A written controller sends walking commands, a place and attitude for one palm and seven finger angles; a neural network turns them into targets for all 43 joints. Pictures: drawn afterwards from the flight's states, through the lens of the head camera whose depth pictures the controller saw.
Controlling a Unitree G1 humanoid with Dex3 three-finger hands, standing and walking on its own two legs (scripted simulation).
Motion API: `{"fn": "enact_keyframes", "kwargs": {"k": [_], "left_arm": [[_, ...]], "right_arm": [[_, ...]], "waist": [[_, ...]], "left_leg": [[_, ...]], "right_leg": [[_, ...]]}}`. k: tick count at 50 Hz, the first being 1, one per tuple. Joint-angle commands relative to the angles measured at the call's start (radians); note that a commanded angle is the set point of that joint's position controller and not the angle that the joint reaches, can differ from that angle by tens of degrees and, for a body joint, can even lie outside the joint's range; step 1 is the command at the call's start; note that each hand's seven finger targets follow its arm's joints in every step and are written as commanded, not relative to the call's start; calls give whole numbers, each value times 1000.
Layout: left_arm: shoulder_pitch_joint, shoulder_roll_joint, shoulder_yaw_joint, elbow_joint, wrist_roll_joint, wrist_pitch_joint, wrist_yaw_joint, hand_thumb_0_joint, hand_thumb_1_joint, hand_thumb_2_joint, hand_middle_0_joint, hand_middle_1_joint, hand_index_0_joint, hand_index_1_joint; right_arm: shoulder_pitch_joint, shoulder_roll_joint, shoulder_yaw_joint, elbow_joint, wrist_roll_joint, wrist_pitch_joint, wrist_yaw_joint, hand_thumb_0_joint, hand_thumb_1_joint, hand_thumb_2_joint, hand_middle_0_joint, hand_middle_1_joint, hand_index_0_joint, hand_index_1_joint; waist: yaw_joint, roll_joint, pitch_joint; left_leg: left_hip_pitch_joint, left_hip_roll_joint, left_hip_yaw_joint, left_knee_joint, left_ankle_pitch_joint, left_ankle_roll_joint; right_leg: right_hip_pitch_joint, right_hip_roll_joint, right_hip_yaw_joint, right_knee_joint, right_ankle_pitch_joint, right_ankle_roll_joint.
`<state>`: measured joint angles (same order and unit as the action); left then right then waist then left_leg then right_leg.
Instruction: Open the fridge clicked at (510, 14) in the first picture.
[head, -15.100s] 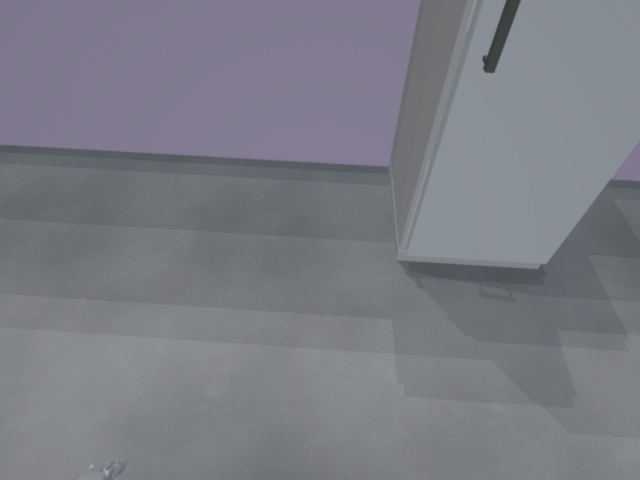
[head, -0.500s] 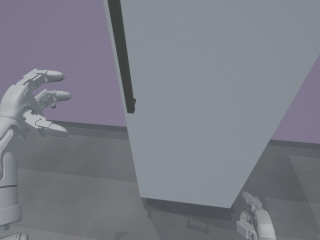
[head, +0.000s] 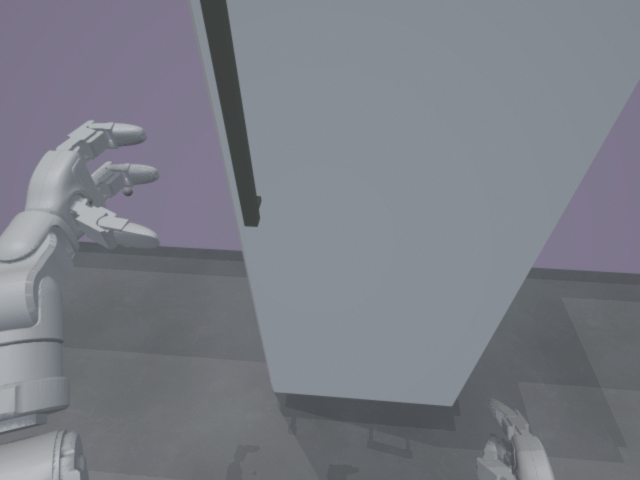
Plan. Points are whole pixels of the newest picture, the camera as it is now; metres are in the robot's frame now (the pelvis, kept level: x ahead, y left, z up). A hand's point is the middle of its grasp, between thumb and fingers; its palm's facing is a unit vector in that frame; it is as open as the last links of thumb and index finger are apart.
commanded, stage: move the hooked fingers beside the handle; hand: left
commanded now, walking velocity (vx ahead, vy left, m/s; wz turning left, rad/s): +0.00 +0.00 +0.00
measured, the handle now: (236, 103) +0.49 +0.16 +0.25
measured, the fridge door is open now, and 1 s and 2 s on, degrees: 0 0 0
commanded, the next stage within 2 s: feel for the door with the fingertips in 1.70 s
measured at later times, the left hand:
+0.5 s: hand (169, 167) +0.40 +0.22 +0.22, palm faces +0.08 -1.00 -0.05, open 14.0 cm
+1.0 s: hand (181, 150) +0.44 +0.22 +0.21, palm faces +0.09 -1.00 -0.04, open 14.0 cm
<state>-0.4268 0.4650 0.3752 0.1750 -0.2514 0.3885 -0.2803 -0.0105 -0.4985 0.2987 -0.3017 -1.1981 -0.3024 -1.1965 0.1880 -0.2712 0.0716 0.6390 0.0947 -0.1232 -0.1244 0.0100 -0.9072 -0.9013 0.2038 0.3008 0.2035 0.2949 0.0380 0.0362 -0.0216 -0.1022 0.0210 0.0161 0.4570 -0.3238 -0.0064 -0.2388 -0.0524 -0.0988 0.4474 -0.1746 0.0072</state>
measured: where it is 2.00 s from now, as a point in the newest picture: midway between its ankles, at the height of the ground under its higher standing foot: outside the picture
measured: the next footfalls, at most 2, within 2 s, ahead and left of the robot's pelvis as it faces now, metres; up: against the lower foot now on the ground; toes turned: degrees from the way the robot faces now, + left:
none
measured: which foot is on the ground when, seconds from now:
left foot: down 0.00-1.00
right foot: down 0.00-1.00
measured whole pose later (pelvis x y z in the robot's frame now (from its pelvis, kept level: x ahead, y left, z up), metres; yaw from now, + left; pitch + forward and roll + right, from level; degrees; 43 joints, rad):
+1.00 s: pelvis +0.01 +0.00 +0.00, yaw -1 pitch +2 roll -1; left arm -0.74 0.50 0.33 0.62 -0.17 0.26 -0.22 -0.01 -0.50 0.30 -0.30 -1.20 -0.30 -1.20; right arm 0.26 -0.28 0.04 0.68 0.09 -0.08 -0.12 0.01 -0.91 -0.90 0.20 0.30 0.20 0.29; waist -0.03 0.03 -0.03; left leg -0.15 0.03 0.03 0.43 -0.31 -0.01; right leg -0.29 -0.04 -0.09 0.41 -0.15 0.01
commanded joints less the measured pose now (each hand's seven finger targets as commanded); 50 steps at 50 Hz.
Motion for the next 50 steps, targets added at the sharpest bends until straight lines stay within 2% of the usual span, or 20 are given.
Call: {"fn": "enact_keyframes", "kwargs": {"k": [1, 3, 5, 9, 12, 14, 15, 17, 20, 22, 24, 25, 26, 30, 34, 41, 45, 46, 47, 50], "left_arm": [[-405, 287, 90, -186, -6, -64, 9, 0, -500, 300, -300, -1200, -300, -1200], [-426, 238, 46, -160, -6, -59, 8, 0, -500, 300, -300, -1200, -300, -1200], [-452, 265, 59, -160, -2, -65, 14, 0, -500, 300, -300, -1200, -300, -1200], [-513, 217, 4, -171, 6, -77, 22, 0, -500, 300, -300, -1200, -300, -1200], [-537, 200, -12, -125, 9, -77, 37, 0, -500, 300, -300, -1200, -300, -1200], [-539, 228, 12, -67, 13, -69, 42, 0, -500, 300, -300, -1200, -300, -1200], [-531, 279, 52, -49, 20, -70, 50, 0, -500, 300, -300, -1200, -300, -1200], [-605, 198, -30, -62, 30, -80, 54, 0, -500, 300, -300, -1200, -300, -1200], [-589, 271, 38, -47, 31, -100, 67, 0, -500, 300, -300, -1200, -300, -1200], [-637, 217, -15, -34, 35, -110, 64, 0, -500, 300, -300, -1200, -300, -1200], [-621, 224, -7, 19, 34, -105, 63, 0, -500, 300, -300, -1200, -300, -1200], [-618, 271, 29, 38, 39, -110, 68, 0, -500, 300, -300, -1200, -300, -1200], [-658, 241, -5, -3, 42, -119, 66, 0, -500, 300, -300, -1200, -300, -1200], [-646, 266, 17, 50, 46, -127, 68, 0, -500, 300, -300, -1200, -300, -1200], [-702, 231, -19, 67, 45, -142, 67, 0, -500, 300, -300, -1200, -300, -1200], [-758, 287, 9, 181, 60, -161, 72, 0, -500, 300, -300, -1200, -300, -1200], [-808, 320, 21, 224, 69, -194, 66, 0, -500, 300, -300, -1200, -300, -1200], [-817, 298, 1, 210, 67, -204, 59, 0, -500, 300, -300, -1200, -300, -1200], [-785, 313, 23, 215, 66, -211, 57, 0, -500, 300, -300, -1200, -300, -1200], [-782, 271, -16, 214, 62, -220, 48, 0, -500, 300, -300, -1200, -300, -1200]], "right_arm": [[-146, -135, -50, -166, -6, -52, -6, 0, -900, -900, 200, 300, 200, 300], [-140, -130, -51, -161, -2, -49, -7, 0, -900, -900, 200, 300, 200, 300], [-130, -137, -56, -152, -4, -44, -8, 0, -900, -900, 200, 300, 200, 300], [-130, -126, -52, -159, -2, -40, -8, 0, -900, -900, 200, 300, 200, 300], [-123, -126, -53, -146, -2, -37, -10, 0, -900, -900, 200, 300, 200, 300], [-111, -134, -55, -134, -4, -28, -11, 0, -900, -900, 200, 300, 200, 300], [-104, -143, -58, -127, -7, -22, -11, 0, -900, -900, 200, 300, 200, 300], [-109, -125, -53, -137, -5, -23, -10, 0, -900, -900, 200, 300, 200, 300], [-95, -139, -62, -130, -10, -16, -9, 0, -900, -900, 200, 300, 200, 300], [-89, -127, -59, -131, -8, -16, -9, 0, -900, -900, 200, 300, 200, 300], [-78, -135, -63, -121, -6, -12, -10, 0, -900, -900, 200, 300, 200, 300], [-69, -143, -67, -114, -8, -8, -11, 0, -900, -900, 200, 300, 200, 300], [-71, -135, -66, -126, -9, -11, -9, 0, -900, -900, 200, 300, 200, 300], [-52, -144, -73, -115, -8, -4, -9, 0, -900, -900, 200, 300, 200, 300], [-40, -140, -74, -110, -7, -6, -11, 0, -900, -900, 200, 300, 200, 300], [-9, -150, -79, -85, -10, -2, -10, 0, -900, -900, 200, 300, 200, 300], [17, -160, -86, -77, -15, -2, -11, 0, -900, -900, 200, 300, 200, 300], [15, -152, -86, -88, -13, -5, -9, 0, -900, -900, 200, 300, 200, 300], [18, -151, -88, -91, -11, -6, -9, 0, -900, -900, 200, 300, 200, 300], [21, -153, -89, -93, -10, -6, -6, 0, -900, -900, 200, 300, 200, 300]], "waist": [[7, 20, -243], [-6, 19, -225], [-10, 12, -238], [-18, 49, -252], [-26, 19, -240], [-23, 0, -235], [-14, -1, -247], [-31, 25, -254], [-16, 0, -294], [-33, 16, -289], [-35, -5, -266], [-28, -11, -272], [-33, 15, -303], [-32, 0, -303], [-48, 12, -297], [-58, -11, -279], [-65, -21, -317], [-64, 12, -330], [-57, 11, -346], [-60, 21, -335]], "left_leg": [[-73, -23, -26, -79, 330, 14], [-67, -21, -23, -75, 330, 12], [-56, -19, -22, -69, 338, 13], [-44, -22, -28, -75, 342, 8], [-48, -20, -31, -75, 332, 10], [-65, -20, -29, -77, 321, 11], [-72, -19, -25, -77, 321, 10], [-59, -20, -26, -79, 339, 9], [-51, -18, -26, -71, 369, 12], [-52, -18, -23, -76, 380, 9], [-62, -17, -21, -78, 359, 11], [-65, -15, -18, -77, 354, 12], [-54, -17, -17, -80, 373, 13], [-57, -14, -12, -75, 390, 12], [-51, -15, -15, -77, 380, 12], [-89, -15, -8, -81, 344, 17], [-81, -14, -6, -72, 353, 17], [-75, -16, -7, -73, 368, 17], [-68, -17, -5, -67, 383, 18], [-59, -14, -8, -69, 391, 15]], "right_leg": [[209, 32, 24, -21, 195, -36], [190, 37, 22, -21, 198, -34], [190, 36, 25, -22, 206, -36], [181, 38, 20, -20, 200, -37], [169, 39, 21, -25, 192, -35], [168, 37, 21, -28, 188, -35], [183, 36, 24, -27, 185, -38], [179, 34, 23, -26, 201, -38], [207, 36, 29, -20, 239, -40], [205, 35, 25, -20, 253, -39], [192, 37, 28, -27, 245, -36], [200, 36, 31, -29, 238, -37], [212, 33, 33, -28, 260, -37], [220, 34, 33, -24, 284, -38], [203, 38, 32, -30, 279, -37], [200, 31, 42, -39, 265, -33], [212, 32, 47, -33, 283, -34], [218, 31, 48, -30, 299, -36], [229, 34, 48, -26, 316, -37], [214, 35, 43, -27, 311, -38]]}}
